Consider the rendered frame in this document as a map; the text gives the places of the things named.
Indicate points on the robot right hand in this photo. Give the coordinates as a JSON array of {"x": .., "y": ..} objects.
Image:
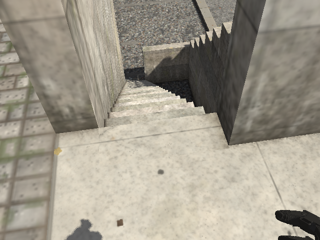
[{"x": 306, "y": 220}]

